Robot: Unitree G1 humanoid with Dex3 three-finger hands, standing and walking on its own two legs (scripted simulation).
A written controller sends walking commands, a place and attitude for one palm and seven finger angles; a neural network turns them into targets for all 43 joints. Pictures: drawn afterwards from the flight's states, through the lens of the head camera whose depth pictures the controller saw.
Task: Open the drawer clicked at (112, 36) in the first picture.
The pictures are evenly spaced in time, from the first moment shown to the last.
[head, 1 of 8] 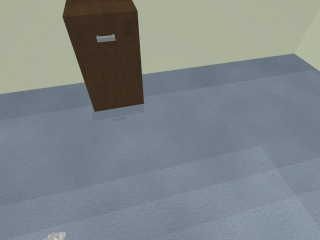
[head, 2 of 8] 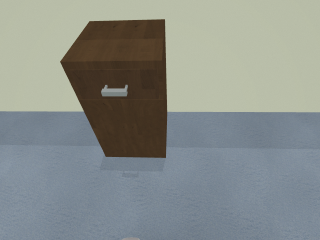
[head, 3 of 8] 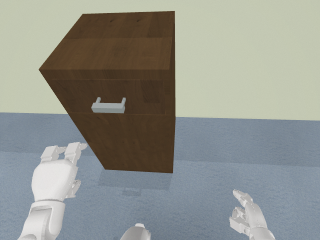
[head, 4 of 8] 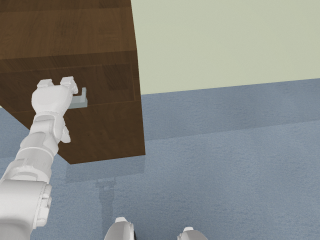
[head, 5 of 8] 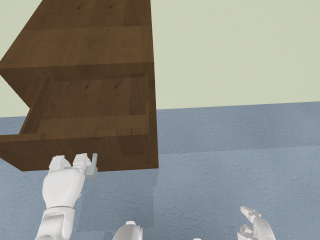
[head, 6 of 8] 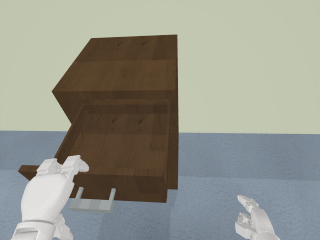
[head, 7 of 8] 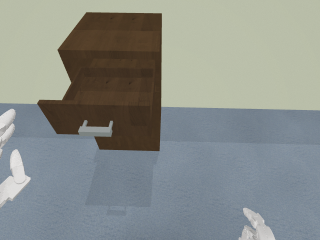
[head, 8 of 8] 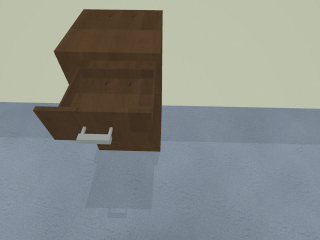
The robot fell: no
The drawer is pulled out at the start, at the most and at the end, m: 0.00 0.30 0.30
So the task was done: yes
